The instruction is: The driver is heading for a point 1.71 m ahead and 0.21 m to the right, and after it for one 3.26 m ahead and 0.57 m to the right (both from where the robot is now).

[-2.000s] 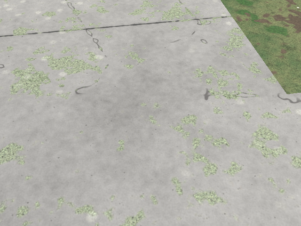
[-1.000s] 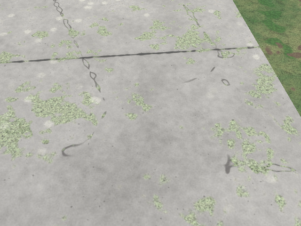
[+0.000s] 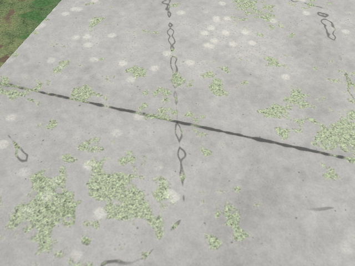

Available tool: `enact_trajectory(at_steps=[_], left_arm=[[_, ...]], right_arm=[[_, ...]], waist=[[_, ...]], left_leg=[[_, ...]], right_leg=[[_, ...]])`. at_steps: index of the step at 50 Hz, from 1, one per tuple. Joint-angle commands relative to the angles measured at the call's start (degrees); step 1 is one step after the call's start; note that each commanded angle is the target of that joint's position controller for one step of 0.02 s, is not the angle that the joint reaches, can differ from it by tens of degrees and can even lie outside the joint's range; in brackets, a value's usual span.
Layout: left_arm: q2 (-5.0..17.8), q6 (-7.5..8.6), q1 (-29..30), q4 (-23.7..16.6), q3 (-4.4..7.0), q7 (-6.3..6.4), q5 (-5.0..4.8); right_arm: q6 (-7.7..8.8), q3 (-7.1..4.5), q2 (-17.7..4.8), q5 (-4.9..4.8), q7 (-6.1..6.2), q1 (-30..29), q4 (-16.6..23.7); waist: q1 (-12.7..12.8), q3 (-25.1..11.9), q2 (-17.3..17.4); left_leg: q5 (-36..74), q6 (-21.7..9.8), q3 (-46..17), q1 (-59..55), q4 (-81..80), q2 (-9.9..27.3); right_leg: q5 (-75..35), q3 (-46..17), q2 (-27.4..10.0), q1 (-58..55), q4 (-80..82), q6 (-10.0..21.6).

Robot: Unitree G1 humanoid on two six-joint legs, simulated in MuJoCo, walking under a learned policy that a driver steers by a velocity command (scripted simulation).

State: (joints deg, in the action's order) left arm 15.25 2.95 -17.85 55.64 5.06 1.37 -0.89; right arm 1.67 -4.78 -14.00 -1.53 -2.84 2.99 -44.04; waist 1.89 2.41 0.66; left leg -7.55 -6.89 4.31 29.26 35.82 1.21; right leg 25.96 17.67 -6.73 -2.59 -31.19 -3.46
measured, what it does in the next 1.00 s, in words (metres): walks ahead: right foot, then left foot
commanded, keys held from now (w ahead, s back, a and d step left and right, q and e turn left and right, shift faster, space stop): w+q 0.44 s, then w+e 0.44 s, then e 0.12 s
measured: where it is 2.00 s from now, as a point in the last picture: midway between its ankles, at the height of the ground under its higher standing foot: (169, 211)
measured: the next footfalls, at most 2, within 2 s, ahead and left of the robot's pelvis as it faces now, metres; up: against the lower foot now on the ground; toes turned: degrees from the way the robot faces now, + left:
right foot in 0.50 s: +0.48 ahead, -0.06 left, +0.00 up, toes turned +20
left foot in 0.94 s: +0.62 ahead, +0.22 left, +0.00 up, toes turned +6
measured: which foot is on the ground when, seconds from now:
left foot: down 0.00-0.50, up 0.52-0.92, down 0.94-1.00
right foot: down 0.00-0.00, up 0.02-0.48, down 0.50-0.94, up 0.96-1.00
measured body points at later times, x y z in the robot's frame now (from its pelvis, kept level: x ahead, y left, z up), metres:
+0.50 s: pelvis +0.29 +0.00 +0.01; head +0.31 +0.02 +0.46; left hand +0.45 +0.30 -0.07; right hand +0.39 -0.27 -0.11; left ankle +0.12 +0.08 -0.71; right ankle +0.44 -0.07 -0.72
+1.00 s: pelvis +0.52 +0.09 +0.02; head +0.55 +0.10 +0.46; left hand +0.49 +0.37 -0.11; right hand +0.80 -0.11 -0.04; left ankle +0.58 +0.22 -0.72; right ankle +0.44 -0.06 -0.68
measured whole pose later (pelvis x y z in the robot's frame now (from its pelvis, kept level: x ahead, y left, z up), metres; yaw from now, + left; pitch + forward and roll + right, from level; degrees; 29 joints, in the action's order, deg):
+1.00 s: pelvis +0.52 +0.09 +0.02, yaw +7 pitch +3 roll +0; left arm 16.6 2.4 -22.3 47.1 3.7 1.0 -1.3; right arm 5.9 -2.3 -14.3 0.9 0.1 1.5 -37.0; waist 4.9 0.2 -1.3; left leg -8.6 -0.5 -1.2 23.7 29.6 -0.4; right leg 29.8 -8.4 3.6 16.0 -49.3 -0.2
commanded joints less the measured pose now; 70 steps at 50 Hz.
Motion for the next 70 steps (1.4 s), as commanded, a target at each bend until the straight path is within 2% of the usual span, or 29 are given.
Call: enact_trajectory(at_steps=[1, 2, 3, 4, 6, 11, 15, 19, 22, 24, 25, 26, 27, 28, 30, 33, 37, 42, 46, 47, 48, 49, 51, 53, 58, 67, 68, 69, 70], left_arm=[[1.6, 2.90, 0.1, -8.9, -0.94, -0.39, 1.41], [6.3, 5.32, 6.6, -10.0, -0.22, -1.21, -1.00], [6.8, 6.27, 9.6, -11.0, -0.11, -1.56, -2.37], [6.5, 6.51, 9.4, -10.2, -0.11, -1.16, -1.31], [7.7, 5.18, 7.9, -9.3, 0.90, -0.81, 0.57], [5.0, 3.05, 14.1, -12.2, 0.37, -0.52, 1.75], [3.5, 3.54, 21.6, -14.6, -0.51, -1.43, 1.06], [5.1, 4.37, 25.3, -16.8, -0.45, -2.45, 0.43], [7.1, 5.33, 22.6, -16.7, 0.14, -2.94, 0.28], [9.4, 5.91, 11.6, -13.5, 1.20, -2.84, 1.33], [12.1, 5.85, 2.2, -12.3, 1.79, -2.63, 2.16], [16.6, 5.06, -4.6, -9.1, 3.24, -3.03, 2.45], [11.3, 4.88, -4.1, -9.0, 1.93, -3.53, 0.13], [7.7, 4.46, 0.1, -10.2, 0.84, -3.46, -0.40], [6.5, 3.48, 5.2, -11.5, 0.04, -3.43, 0.69], [6.0, 3.34, 4.3, -11.2, -0.51, -3.13, 0.63], [9.9, 2.54, 2.1, -10.8, 0.73, -1.64, -0.40], [9.9, 1.14, -2.9, -10.0, 0.76, -1.17, -0.93], [8.5, 0.13, -2.1, -11.1, 0.48, -0.56, -0.58], [5.9, 0.30, -0.7, -12.7, -0.32, -0.47, 0.11], [1.8, 0.83, -6.9, -13.9, -1.49, -0.25, 0.30], [5.1, 0.91, -9.1, -14.7, -1.15, -0.04, -0.43], [9.3, -0.75, -3.8, -14.7, 0.49, 0.26, -0.35], [8.1, -2.73, -2.6, -15.5, 0.92, 0.21, -0.02], [4.3, -4.50, 1.5, -19.1, -0.01, -0.71, 0.06], [7.1, -5.44, 7.8, -24.3, 1.26, -3.47, 0.20], [8.7, -5.36, 5.8, -23.8, 2.05, -3.03, 0.44], [14.3, -5.20, 1.9, -23.8, 3.81, -1.87, 0.54], [20.2, -5.02, 2.1, -25.6, 4.47, -1.09, 1.66]], right_arm=[[0.45, -6.01, -20.4, -0.10, 1.47, 18.6, -0.5], [1.21, -4.30, -15.3, 0.60, 0.92, 20.4, 0.0], [1.93, -3.42, -12.0, 0.90, 0.91, 19.0, -0.4], [2.37, -2.77, -9.8, 0.55, 0.88, 14.8, 0.4], [2.55, -1.61, -6.7, 1.04, 1.35, 8.9, 2.4], [2.93, -2.33, -10.3, 0.56, 3.24, 12.6, 2.0], [2.38, -2.20, -10.0, 0.32, 3.81, 15.5, 1.4], [1.90, -2.17, -9.8, -0.07, 3.93, 18.5, 0.2], [1.21, -2.33, -10.1, 0.16, 4.44, 18.1, 0.5], [1.21, -1.31, -7.5, 0.77, 4.27, 17.1, 0.9], [1.34, -0.26, -5.4, 1.77, 4.08, 17.4, 1.9], [2.14, 0.63, -1.8, -0.07, 3.87, 27.2, 1.8], [2.67, 0.36, -6.3, -0.64, 3.87, 26.9, 0.7], [2.98, -0.31, -9.5, -0.42, 3.58, 19.3, 2.0], [3.91, -0.26, -8.7, 1.61, 3.64, 10.8, 4.4], [4.18, 0.03, -5.9, 2.19, 3.46, 11.1, 5.4], [4.24, 1.47, -3.3, 1.99, 3.15, 4.0, 7.5], [4.91, 1.22, -5.0, 0.81, 2.34, -3.0, 9.4], [5.60, -0.54, -8.5, 1.57, 2.86, 2.9, 8.3], [5.59, -1.45, -11.7, 2.75, 3.49, 9.2, 8.0], [4.48, -2.42, -16.2, 3.69, 4.02, 13.9, 7.8], [3.49, -2.19, -14.1, 2.66, 3.51, 16.0, 6.5], [2.97, -0.30, -7.8, 2.19, 3.26, 10.9, 7.5], [2.49, 0.23, -6.3, 2.22, 2.98, 5.1, 7.3], [2.15, -1.20, -9.7, 2.46, 3.83, 2.4, 5.7], [0.35, -2.42, -13.6, -0.70, 3.71, 3.3, 3.3], [0.33, -2.17, -12.4, -0.61, 3.59, 5.6, 2.3], [0.42, -1.56, -10.3, 1.12, 3.37, 8.7, 2.1], [0.50, -0.02, -7.2, 3.84, 3.23, 9.3, 5.0]], waist=[[-4.8, -19.2, 15.8], [-8.8, -20.5, 7.6], [-8.1, -14.0, 5.9], [-5.3, -9.5, 0.6], [-1.5, -6.9, 1.0], [-2.0, -3.4, 0.8], [-5.0, -1.7, 3.9], [-6.4, -1.3, 4.8], [-4.5, -2.1, 6.8], [0.4, -8.0, 7.0], [3.9, -16.1, 1.9], [0.4, -22.1, -18.7], [1.5, -19.2, -16.2], [2.4, -10.6, -9.8], [0.8, -3.5, -2.6], [-1.7, -4.8, -5.7], [-0.4, -3.9, -5.9], [1.8, -2.8, -6.5], [-3.2, -4.5, -7.0], [-6.2, -10.1, -3.5], [-5.1, -17.7, 11.1], [-4.6, -19.9, 17.5], [-4.2, -11.3, 6.8], [-1.1, -6.8, 6.2], [-0.4, -6.6, 6.5], [-1.0, -6.7, 6.0], [-0.5, -7.8, 3.7], [0.1, -11.0, -6.0], [-1.7, -12.8, -20.3]], left_leg=[[-11.6, -18.4, -48.0, -50.0, -15.9, 17.2], [-11.7, -16.7, -50.0, -50.4, -21.0, 18.1], [-7.2, -14.2, -41.1, -46.0, -20.0, 16.4], [-1.1, -11.9, -33.4, -37.0, -19.5, 13.6], [6.5, -9.9, -25.9, -24.9, -21.2, 10.1], [12.9, -9.4, -20.5, -18.4, -24.0, 7.2], [5.9, -6.1, -18.4, -16.2, -23.2, 4.3], [3.4, -5.2, -23.0, -20.4, -19.0, 6.3], [6.2, -4.2, -27.4, -24.1, -13.8, 7.8], [17.1, -1.9, -23.6, -23.9, -3.8, 4.4], [10.1, 0.2, -19.2, -16.9, 11.7, 1.0], [-17.1, 5.1, -13.4, 4.4, 31.5, -8.0], [-25.4, 5.2, -16.1, 13.1, 39.0, -5.5], [-20.6, 5.0, -14.9, 16.3, 40.5, -2.4], [-13.5, 4.9, -11.0, 13.8, 34.2, 1.5], [-12.4, 5.9, -9.3, 7.2, 23.8, 3.0], [-3.9, 8.0, -6.9, 1.4, 6.5, 1.3], [6.1, 8.7, -7.6, -5.8, -5.0, -1.6], [5.6, 5.9, -7.9, -19.5, -13.0, -0.6], [10.8, 2.8, -13.6, -30.3, -11.4, 7.0], [24.1, -5.0, -28.5, -45.9, -9.3, 21.3], [23.2, -9.5, -39.7, -46.3, -11.6, 26.7], [26.6, -6.3, -26.5, -35.8, -12.2, 20.8], [27.9, -4.9, -17.4, -25.1, -15.1, 16.6], [26.4, -6.0, -7.1, -18.9, -20.3, 15.3], [17.2, -0.7, -0.5, -22.5, -10.9, 16.3], [15.3, 1.8, 1.8, -20.5, -5.0, 13.8], [5.3, 6.4, 5.6, -12.0, 7.9, 9.2], [-30.9, 11.6, 5.2, 7.4, 26.6, 0.3]], right_leg=[[7.2, -12.1, 8.5, 42.2, -48.4, 0.8], [6.1, -22.4, 6.5, 48.3, -51.5, 2.5], [1.5, -21.8, 4.1, 51.6, -49.4, 4.3], [-3.1, -22.0, 1.3, 48.5, -44.0, 4.8], [-7.5, -22.4, -1.4, 40.1, -36.3, 4.3], [-18.1, -20.6, 0.8, 39.8, -20.2, 0.5], [-30.7, -20.0, 4.4, 35.6, -4.0, 0.6], [-30.5, -21.3, 5.9, 33.8, 2.3, 1.7], [-23.5, -21.4, 6.6, 29.7, 4.6, 3.4], [-25.1, -19.7, 5.8, 15.4, 6.2, 6.9], [-24.2, -28.7, -2.7, 0.8, 4.1, 10.9], [-13.0, -56.5, -14.1, -17.6, 9.8, 21.7], [-0.3, -65.6, -15.2, -17.9, 14.4, 22.3], [-0.4, -57.1, -12.6, -10.8, 15.0, 19.8], [-13.3, -46.0, -7.8, 2.9, 16.5, 18.1], [-25.7, -40.0, -4.0, 8.4, 18.0, 18.0], [-25.6, -34.9, -2.3, 14.8, 20.0, 17.5], [-20.5, -36.1, -1.8, 16.0, 17.6, 15.2], [-21.5, -37.6, 1.8, 17.3, 6.8, 10.6], [-19.4, -34.1, 5.3, 22.4, -5.4, 7.8], [2.1, -26.1, 11.4, 36.7, -22.9, 4.0], [13.2, -24.4, 9.5, 44.5, -33.6, 2.7], [6.8, -24.0, 5.6, 46.2, -40.4, 0.9], [2.5, -22.6, 2.9, 42.3, -37.3, -0.1], [-9.5, -19.6, 2.3, 35.7, -25.2, -0.5], [-16.3, -14.4, 5.6, 23.4, 0.1, 5.2], [-21.6, -14.7, 7.0, 17.2, 4.6, 6.9], [-42.8, -24.6, 0.3, 5.5, 6.8, 10.4], [-57.8, -46.4, -14.6, -4.7, 6.2, 23.0]])
Keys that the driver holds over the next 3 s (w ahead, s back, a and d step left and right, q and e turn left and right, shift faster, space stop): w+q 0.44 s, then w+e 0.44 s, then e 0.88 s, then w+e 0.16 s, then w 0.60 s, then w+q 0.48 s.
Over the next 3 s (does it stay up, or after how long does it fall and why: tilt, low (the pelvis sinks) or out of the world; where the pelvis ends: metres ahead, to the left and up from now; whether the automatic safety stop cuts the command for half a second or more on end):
stays up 1.05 -0.18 0.03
